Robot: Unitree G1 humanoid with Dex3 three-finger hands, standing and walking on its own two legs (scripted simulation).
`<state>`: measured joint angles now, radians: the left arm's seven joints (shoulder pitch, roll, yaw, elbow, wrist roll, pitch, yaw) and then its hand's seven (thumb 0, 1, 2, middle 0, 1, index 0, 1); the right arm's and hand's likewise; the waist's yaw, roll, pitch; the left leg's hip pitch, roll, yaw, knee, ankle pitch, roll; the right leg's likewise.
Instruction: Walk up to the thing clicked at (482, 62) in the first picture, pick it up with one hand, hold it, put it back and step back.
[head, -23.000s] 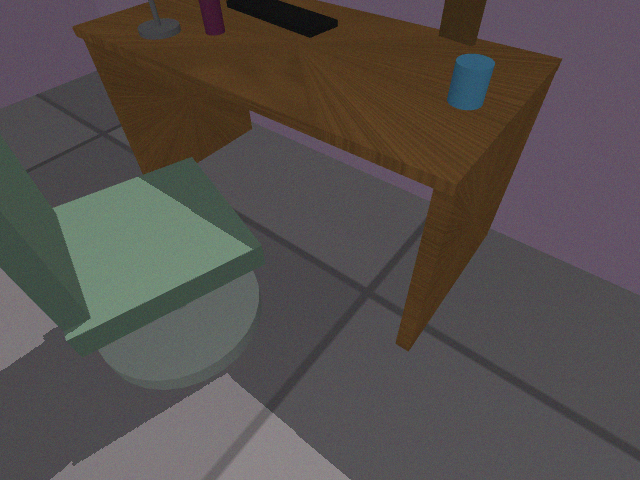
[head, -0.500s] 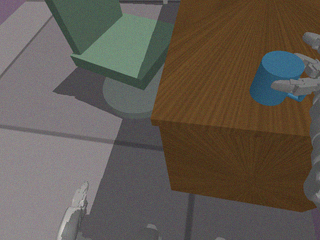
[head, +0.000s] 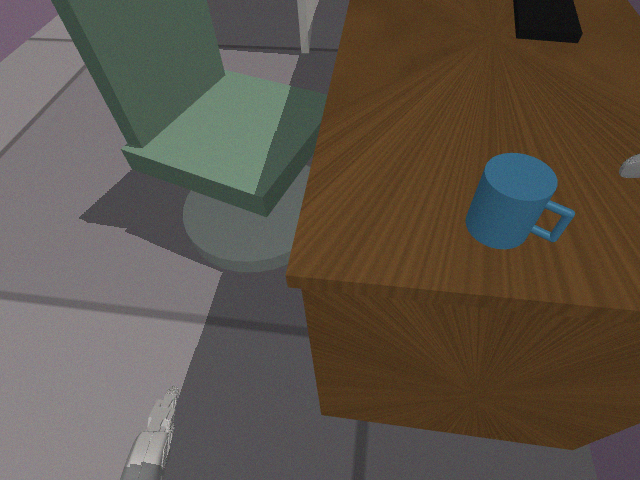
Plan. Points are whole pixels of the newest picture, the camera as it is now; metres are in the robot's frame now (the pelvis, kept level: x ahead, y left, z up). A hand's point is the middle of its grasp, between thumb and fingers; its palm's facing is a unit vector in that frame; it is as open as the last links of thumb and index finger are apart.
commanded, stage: sink last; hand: right
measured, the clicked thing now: (519, 207) +0.50 -0.19 +0.05
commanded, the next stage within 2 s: home in 1.18 s
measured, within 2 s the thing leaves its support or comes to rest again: neither
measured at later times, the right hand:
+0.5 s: hand out of the picture +0.37 -0.31 +0.17, palm faces +0.39 +0.85 -0.34, open 17.5 cm
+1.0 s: hand out of the picture +0.16 -0.23 +0.18, palm faces +0.41 +0.83 -0.38, open 17.6 cm
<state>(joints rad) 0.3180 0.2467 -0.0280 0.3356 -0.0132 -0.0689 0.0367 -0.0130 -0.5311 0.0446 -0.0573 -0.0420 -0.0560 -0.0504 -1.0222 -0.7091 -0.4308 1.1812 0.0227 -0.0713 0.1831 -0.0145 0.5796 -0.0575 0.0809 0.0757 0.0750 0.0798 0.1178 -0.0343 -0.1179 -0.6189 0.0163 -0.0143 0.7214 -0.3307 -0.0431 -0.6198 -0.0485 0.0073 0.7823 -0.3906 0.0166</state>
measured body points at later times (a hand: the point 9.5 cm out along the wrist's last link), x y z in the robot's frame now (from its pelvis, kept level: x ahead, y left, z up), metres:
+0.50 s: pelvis +0.03 +0.00 +0.01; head +0.04 +0.01 +0.46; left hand +0.19 +0.25 -0.04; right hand +0.34 -0.35 +0.19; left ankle +0.01 +0.15 -0.71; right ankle -0.01 -0.13 -0.71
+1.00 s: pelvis -0.01 +0.02 +0.01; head -0.02 +0.05 +0.46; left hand +0.17 +0.27 -0.05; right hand +0.13 -0.27 +0.20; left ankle +0.01 +0.15 -0.71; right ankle -0.01 -0.13 -0.71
